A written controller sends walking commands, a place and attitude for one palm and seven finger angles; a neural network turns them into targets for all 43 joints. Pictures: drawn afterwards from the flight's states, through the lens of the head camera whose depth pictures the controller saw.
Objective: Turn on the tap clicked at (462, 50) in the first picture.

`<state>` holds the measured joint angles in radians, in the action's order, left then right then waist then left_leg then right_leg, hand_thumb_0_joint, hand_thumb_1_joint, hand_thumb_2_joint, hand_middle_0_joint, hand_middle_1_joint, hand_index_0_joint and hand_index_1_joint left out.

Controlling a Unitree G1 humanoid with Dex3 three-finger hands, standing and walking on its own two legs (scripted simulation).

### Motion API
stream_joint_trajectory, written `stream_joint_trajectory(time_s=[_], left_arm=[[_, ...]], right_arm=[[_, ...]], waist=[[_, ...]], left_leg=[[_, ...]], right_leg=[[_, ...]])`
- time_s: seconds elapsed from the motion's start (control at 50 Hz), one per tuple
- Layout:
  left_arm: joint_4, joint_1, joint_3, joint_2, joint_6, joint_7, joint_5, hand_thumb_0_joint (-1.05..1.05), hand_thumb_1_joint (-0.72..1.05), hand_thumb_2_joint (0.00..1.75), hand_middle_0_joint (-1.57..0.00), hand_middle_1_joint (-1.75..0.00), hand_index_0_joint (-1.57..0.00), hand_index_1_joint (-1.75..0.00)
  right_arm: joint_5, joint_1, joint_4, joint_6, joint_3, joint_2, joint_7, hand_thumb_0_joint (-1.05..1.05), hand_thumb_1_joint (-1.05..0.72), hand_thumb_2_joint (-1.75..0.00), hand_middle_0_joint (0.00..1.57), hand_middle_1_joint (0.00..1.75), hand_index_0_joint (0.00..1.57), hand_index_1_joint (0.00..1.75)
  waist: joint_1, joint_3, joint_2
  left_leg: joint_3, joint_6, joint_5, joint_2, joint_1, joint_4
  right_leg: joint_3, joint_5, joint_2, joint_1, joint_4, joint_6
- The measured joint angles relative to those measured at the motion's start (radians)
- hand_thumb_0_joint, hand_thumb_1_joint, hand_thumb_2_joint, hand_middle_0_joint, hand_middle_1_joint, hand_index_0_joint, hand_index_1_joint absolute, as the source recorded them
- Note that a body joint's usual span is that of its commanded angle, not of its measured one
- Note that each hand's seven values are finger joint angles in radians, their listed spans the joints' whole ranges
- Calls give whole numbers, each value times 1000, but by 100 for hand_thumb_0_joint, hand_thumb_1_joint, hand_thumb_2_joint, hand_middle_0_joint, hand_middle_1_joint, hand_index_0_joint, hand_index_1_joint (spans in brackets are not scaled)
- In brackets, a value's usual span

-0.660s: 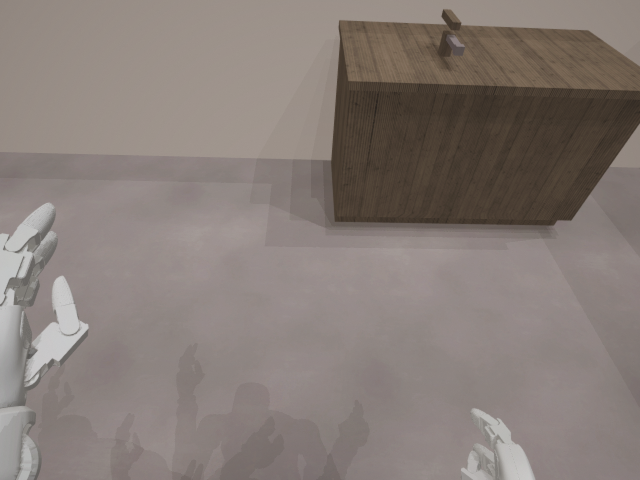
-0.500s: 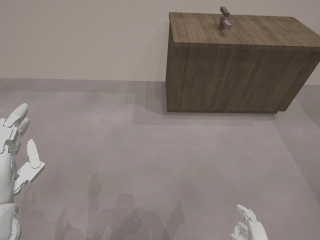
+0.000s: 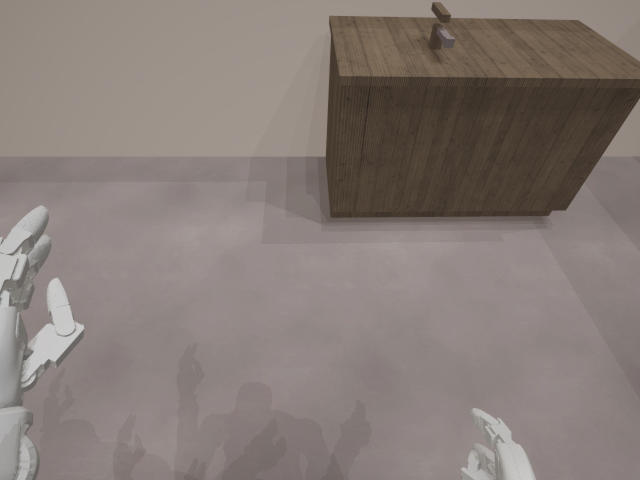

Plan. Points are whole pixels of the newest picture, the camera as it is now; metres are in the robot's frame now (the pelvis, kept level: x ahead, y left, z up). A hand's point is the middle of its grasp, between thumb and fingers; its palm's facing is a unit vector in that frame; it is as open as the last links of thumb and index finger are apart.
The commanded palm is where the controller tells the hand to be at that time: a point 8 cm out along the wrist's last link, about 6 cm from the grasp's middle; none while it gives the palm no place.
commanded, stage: walk to a spot facing it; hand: left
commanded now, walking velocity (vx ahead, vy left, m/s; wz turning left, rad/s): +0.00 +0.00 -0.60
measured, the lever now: (448, 42) +1.41 -0.31 +0.01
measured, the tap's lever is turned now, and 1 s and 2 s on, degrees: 0 0 0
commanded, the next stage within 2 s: none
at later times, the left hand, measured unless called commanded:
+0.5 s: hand (219, 261) +0.29 +0.14 +0.16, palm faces +0.22 -0.88 -0.42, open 7.4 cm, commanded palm +0.25 +0.19 +0.18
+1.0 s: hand (356, 162) +0.48 +0.00 +0.17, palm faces -0.08 -0.87 -0.48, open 7.4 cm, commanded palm +0.43 +0.07 +0.18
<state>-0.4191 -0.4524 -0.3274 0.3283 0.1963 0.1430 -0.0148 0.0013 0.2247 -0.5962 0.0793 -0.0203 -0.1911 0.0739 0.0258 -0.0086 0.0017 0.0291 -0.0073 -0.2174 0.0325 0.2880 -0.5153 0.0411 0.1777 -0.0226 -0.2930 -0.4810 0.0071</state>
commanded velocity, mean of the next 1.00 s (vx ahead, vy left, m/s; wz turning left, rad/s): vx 0.31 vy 0.00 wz -0.50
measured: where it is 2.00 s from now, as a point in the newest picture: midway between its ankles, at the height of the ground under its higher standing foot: (422, 439)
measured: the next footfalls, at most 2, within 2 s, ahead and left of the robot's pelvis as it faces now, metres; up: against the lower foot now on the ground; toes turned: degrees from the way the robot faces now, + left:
left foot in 0.66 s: +0.15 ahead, +0.08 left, +0.00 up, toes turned -13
right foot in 1.04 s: +0.22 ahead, -0.26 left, +0.00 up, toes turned -41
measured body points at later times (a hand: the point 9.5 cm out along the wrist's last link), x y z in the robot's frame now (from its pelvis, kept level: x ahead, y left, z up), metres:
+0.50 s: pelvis +0.03 -0.05 +0.00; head +0.05 -0.06 +0.45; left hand +0.28 +0.19 +0.19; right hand +0.13 -0.32 -0.10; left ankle +0.05 +0.11 -0.66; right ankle +0.05 -0.13 -0.74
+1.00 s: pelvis +0.16 -0.10 -0.01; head +0.19 -0.10 +0.44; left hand +0.48 +0.05 +0.20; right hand +0.17 -0.34 -0.11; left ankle +0.11 +0.09 -0.74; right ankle +0.18 -0.24 -0.71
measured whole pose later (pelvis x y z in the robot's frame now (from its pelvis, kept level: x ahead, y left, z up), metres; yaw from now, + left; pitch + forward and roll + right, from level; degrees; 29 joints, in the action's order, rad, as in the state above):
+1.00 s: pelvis +0.16 -0.10 -0.01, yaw -30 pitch +2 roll -3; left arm -0.48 -0.41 -0.38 0.42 0.23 0.12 0.01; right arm 0.02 0.28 -0.60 0.08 -0.04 -0.12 0.04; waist -0.02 0.03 0.03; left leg 0.25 -0.10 -0.43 0.22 0.04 -0.49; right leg -0.19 0.25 0.05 -0.52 -0.74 0.01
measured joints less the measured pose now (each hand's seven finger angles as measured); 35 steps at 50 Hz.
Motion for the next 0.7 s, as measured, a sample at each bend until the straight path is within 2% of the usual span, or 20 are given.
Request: stream_joint_trajectory(time_s=[0.08, 0.18, 0.24, 0.28, 0.3, 0.34, 0.38, 0.42, 0.48, 0.6, 0.66, 0.68, 0.7], left_arm=[[-6, 22, -5, -5, -5, 4, -2, 2, 89, 90, -21, -30, -21, -30], [-22, 35, -9, -1, -6, 2, -7, 2, 89, 90, -21, -30, -21, -30], [-26, 22, -17, 3, -1, 0, -8, 2, 89, 90, -21, -30, -21, -30], [-26, 11, -22, 8, 3, -3, -7, 2, 89, 90, -21, -30, -21, -30], [-30, 9, -23, 14, 6, -5, -4, 2, 89, 90, -21, -30, -21, -30], [-30, 27, -11, 12, 13, -6, 0, 2, 89, 90, -21, -30, -21, -30], [-16, 49, 8, -17, 22, -2, 4, 2, 89, 90, -21, -30, -21, -30], [-3, 41, 15, -33, 34, -1, 5, 2, 89, 90, -21, -30, -21, -30], [5, 9, 8, -10, 50, -2, 3, 2, 89, 90, -21, -30, -21, -30], [-23, -17, -17, 45, 61, 3, -4, 2, 89, 90, -21, -30, -21, -30], [-64, -20, -20, 44, 62, 7, -8, 2, 89, 90, -21, -30, -21, -30], [-75, -18, -25, 47, 65, 8, -9, 2, 89, 90, -21, -30, -21, -30], [-74, -12, -32, 50, 67, 7, -8, 2, 89, 90, -21, -30, -21, -30]], right_arm=[[-4, -13, 18, 0, 4, 2, -3, 2, -91, -89, 20, 30, 21, 30], [-3, -20, 33, -1, 7, 4, -6, 1, -91, -89, 20, 30, 21, 30], [0, -13, 31, 2, 9, 6, -7, 1, -91, -89, 20, 30, 21, 30], [2, -1, 25, 4, 11, 6, -10, 1, -91, -89, 20, 30, 21, 30], [3, 8, 23, 3, 13, 5, -14, 1, -91, -89, 20, 30, 20, 30], [5, 18, -2, -1, 21, 0, -21, 1, -91, -89, 20, 30, 20, 30], [11, 13, -34, -12, 24, -17, -29, 1, -91, -89, 20, 30, 20, 30], [16, 5, -47, -26, 22, -33, -34, 2, -91, -89, 20, 30, 20, 30], [18, -3, -42, -42, 23, -42, -34, 2, -91, -89, 20, 30, 20, 30], [9, -7, -17, -41, 37, -52, -39, 2, -91, -89, 20, 30, 20, 30], [3, -4, 6, -34, 35, -58, -40, 2, -91, -90, 20, 30, 20, 30], [2, -7, 13, -31, 35, -52, -36, 2, -91, -90, 20, 30, 20, 30], [2, -14, 14, -31, 35, -36, -31, 2, -91, -90, 20, 30, 20, 30]], waist=[[9, 11, -8], [3, 18, -21], [-1, 18, -4], [-2, 17, 19], [-2, 13, 25], [4, 2, 12], [13, 3, 3], [11, 4, -5], [-6, 1, -20], [-14, -21, -43], [-15, -35, -39], [-20, -35, -48], [-20, -31, -67]], left_leg=[[30, -4, -20, 12, 25, -40], [63, -10, -64, 28, 56, -113], [75, -20, -105, 57, 58, -167], [76, -32, -139, 87, 53, -208], [72, -28, -184, 96, 60, -243], [33, -30, -292, 62, 115, -400], [3, -38, -294, 24, 175, -563], [-3, -45, -250, 8, 212, -630], [5, -51, -194, 7, 223, -565], [32, -37, -183, 7, 132, -222], [53, -14, -127, 9, 26, -20], [62, -6, -58, 8, 5, 10], [82, -2, -50, 3, -6, -6]], right_leg=[[30, 18, -14, -49, -63, -4], [52, 90, -26, -116, -185, -15], [19, 197, -23, -140, -263, -15], [-20, 175, -22, -130, -269, -22], [-32, 125, -25, -126, -265, -38], [-26, 130, -25, -139, -290, -65], [-8, 139, -28, -122, -255, -77], [19, 102, -34, -98, -183, -78], [59, 51, -40, -63, -81, -75], [132, 29, -69, -40, -11, -69], [158, 73, -102, -48, -67, -56], [159, 114, -104, -62, -123, -51], [143, 185, -93, -89, -220, -42]])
